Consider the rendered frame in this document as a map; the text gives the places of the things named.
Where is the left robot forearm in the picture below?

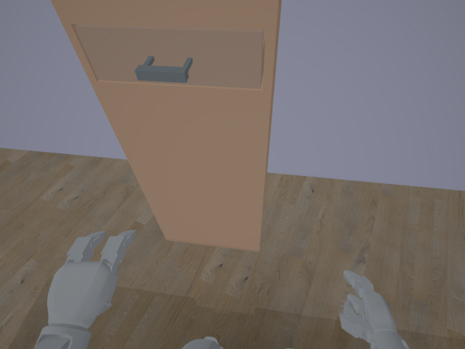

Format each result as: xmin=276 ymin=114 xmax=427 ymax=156
xmin=34 ymin=324 xmax=92 ymax=349

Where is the cabinet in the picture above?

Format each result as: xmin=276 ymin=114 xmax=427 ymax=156
xmin=51 ymin=0 xmax=282 ymax=252

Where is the left robot hand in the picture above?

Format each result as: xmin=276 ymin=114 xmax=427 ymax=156
xmin=47 ymin=230 xmax=137 ymax=329

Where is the right robot hand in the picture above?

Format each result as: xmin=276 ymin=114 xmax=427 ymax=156
xmin=339 ymin=270 xmax=397 ymax=343

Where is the right robot forearm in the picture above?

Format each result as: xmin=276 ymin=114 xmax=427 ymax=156
xmin=370 ymin=331 xmax=409 ymax=349

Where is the robot left shin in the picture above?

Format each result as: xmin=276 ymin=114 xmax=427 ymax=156
xmin=205 ymin=337 xmax=219 ymax=344

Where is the handle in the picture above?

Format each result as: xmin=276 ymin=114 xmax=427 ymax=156
xmin=135 ymin=56 xmax=193 ymax=83

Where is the drawer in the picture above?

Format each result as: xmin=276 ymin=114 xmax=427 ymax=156
xmin=74 ymin=24 xmax=266 ymax=89

